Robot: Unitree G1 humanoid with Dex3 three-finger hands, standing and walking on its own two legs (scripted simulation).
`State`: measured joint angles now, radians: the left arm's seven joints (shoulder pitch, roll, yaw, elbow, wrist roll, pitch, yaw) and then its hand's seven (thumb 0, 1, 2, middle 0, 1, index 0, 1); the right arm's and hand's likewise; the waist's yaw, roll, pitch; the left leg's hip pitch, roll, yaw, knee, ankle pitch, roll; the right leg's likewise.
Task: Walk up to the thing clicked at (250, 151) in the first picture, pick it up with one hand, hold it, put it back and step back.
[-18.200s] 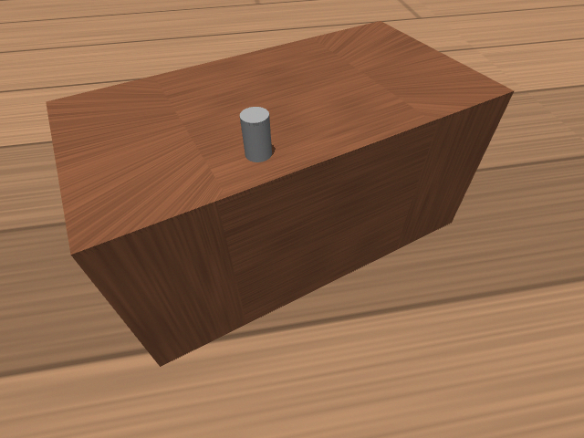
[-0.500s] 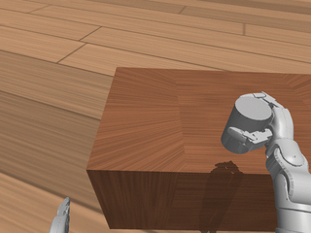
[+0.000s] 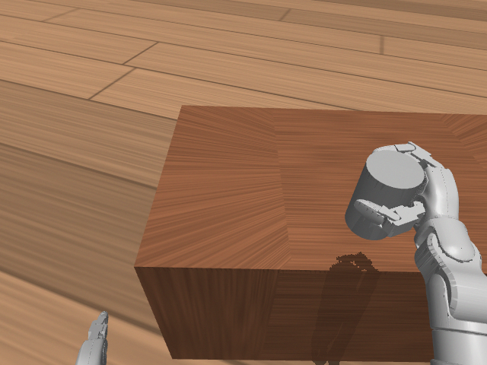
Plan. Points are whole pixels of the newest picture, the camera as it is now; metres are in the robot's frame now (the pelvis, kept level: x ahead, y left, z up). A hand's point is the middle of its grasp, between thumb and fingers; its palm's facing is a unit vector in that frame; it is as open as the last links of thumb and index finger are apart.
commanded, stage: hold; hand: right
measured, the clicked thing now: (379, 197) +0.33 -0.17 +0.16
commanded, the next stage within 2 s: crouch in 0.42 s
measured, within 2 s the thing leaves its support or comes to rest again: neither
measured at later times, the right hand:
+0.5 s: hand (380, 193) +0.33 -0.16 +0.17, palm faces +0.11 +0.99 -0.01, open 10.5 cm
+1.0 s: hand (367, 201) +0.38 -0.18 +0.10, palm faces +0.17 +0.99 +0.03, open 10.4 cm
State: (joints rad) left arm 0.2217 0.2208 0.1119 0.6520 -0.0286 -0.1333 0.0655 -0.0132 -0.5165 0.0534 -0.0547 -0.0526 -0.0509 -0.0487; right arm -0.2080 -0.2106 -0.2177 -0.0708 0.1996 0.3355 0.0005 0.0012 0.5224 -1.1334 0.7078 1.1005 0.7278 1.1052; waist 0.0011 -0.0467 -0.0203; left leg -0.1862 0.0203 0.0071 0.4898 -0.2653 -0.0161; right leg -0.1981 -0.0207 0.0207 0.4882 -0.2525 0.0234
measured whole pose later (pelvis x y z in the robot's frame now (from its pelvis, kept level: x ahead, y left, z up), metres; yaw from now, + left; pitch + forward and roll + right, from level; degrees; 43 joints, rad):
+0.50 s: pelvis +0.00 +0.00 +0.00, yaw +0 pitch -2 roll +0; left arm 0.21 0.22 0.11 0.65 -0.03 -0.14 0.06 -0.01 -0.51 0.05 -0.05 -0.05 -0.05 -0.05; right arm -0.20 -0.20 -0.21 -0.07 0.21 0.35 0.01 0.00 0.52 -1.14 0.71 1.10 0.73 1.10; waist 0.01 -0.05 -0.02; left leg -0.19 0.02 0.01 0.48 -0.26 -0.02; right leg -0.20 -0.02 0.02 0.48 -0.25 0.02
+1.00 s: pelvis -0.01 +0.00 +0.00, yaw +1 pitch +2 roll +0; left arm 0.21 0.21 0.07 0.64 -0.01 -0.20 0.07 -0.01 -0.52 0.06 -0.05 -0.04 -0.05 -0.04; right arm -0.40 -0.26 -0.27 0.48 0.17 0.05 0.02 0.00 0.52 -1.13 0.72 1.09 0.74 1.09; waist 0.05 0.01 -0.01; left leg -0.31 0.01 0.00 0.55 -0.26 -0.01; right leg -0.32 -0.03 0.01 0.54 -0.25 0.03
